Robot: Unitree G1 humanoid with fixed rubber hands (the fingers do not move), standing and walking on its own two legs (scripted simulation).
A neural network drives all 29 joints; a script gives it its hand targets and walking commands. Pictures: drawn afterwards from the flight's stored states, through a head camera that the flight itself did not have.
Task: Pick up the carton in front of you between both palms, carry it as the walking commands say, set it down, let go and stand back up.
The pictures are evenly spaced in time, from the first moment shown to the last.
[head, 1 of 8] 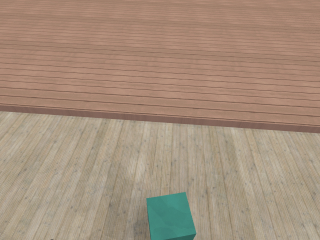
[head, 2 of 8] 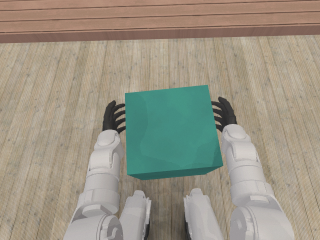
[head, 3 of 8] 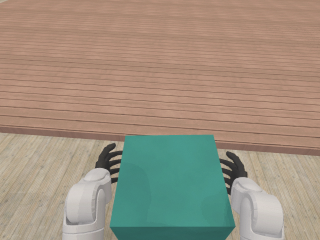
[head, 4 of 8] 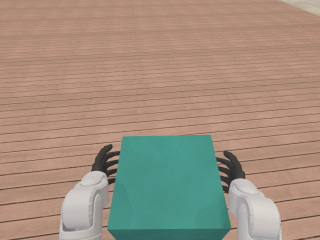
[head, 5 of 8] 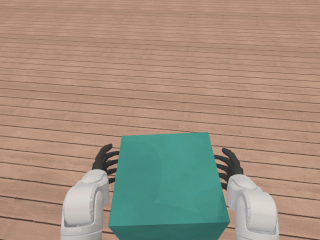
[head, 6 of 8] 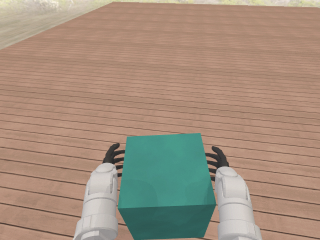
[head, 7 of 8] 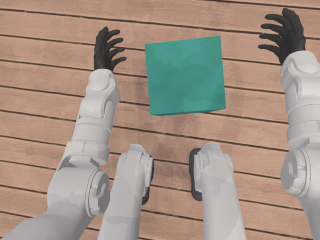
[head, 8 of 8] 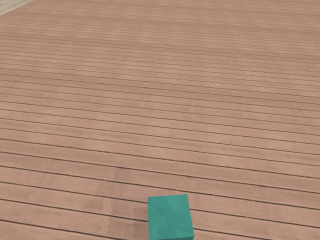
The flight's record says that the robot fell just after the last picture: no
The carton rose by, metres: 0.83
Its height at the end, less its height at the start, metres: +0.08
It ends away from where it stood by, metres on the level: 5.63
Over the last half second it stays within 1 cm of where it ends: yes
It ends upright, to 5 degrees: yes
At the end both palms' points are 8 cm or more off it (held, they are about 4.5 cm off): yes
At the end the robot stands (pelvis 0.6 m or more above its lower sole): yes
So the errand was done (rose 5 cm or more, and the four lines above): yes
